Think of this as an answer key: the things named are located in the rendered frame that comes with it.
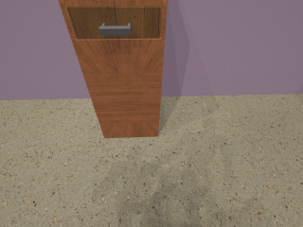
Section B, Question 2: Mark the handle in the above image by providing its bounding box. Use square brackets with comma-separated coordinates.
[98, 23, 132, 36]

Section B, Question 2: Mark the cabinet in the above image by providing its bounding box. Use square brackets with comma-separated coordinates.
[58, 0, 168, 138]

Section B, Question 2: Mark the drawer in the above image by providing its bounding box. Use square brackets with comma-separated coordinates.
[67, 6, 161, 40]

